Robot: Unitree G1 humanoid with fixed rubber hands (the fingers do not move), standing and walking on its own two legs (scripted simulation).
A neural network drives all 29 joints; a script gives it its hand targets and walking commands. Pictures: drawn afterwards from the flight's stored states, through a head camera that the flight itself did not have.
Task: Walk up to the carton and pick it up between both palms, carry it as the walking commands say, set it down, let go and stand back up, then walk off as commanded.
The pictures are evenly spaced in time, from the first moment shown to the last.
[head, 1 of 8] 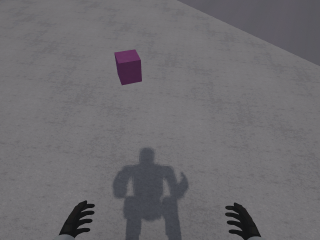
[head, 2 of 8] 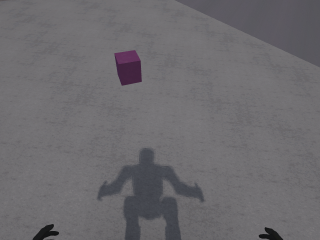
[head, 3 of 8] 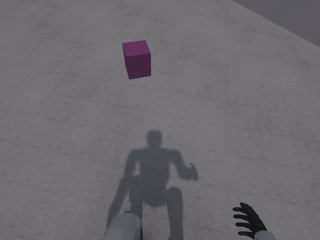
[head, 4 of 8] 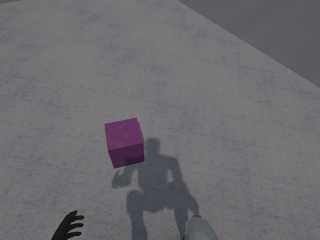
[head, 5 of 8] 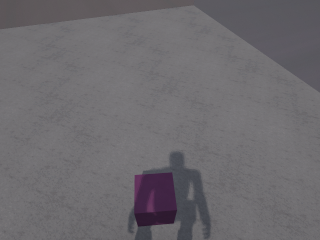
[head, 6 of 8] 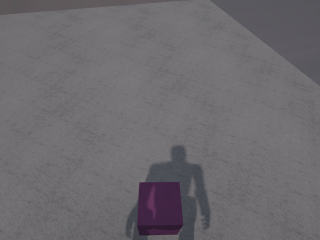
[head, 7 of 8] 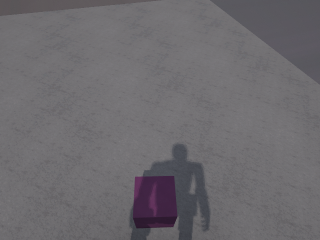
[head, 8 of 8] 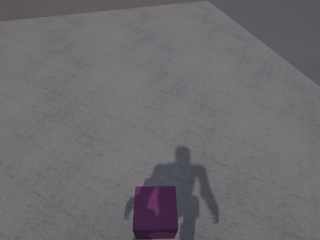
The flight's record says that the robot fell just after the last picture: no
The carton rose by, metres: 0.00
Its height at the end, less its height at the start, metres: +0.00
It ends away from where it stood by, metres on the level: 0.00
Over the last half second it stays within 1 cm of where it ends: yes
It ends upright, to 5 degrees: yes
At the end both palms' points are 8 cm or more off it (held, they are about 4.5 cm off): yes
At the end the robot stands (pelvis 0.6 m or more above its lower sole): yes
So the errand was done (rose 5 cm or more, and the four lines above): no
